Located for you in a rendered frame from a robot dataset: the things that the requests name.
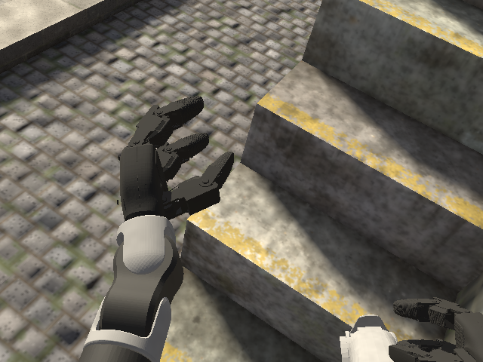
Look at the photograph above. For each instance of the right robot shin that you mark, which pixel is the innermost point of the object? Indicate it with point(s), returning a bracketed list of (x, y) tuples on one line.
[(370, 320)]

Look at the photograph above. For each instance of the left robot hand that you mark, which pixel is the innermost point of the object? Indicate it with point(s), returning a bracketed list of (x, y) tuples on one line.
[(144, 169)]

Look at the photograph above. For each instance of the right robot hand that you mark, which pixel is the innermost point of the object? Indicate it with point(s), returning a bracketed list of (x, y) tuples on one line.
[(468, 328)]

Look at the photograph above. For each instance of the robot left forearm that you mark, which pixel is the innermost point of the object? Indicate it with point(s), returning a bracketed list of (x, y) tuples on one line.
[(133, 320)]

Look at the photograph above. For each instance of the right robot thigh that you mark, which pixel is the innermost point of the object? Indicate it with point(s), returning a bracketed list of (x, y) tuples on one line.
[(367, 344)]

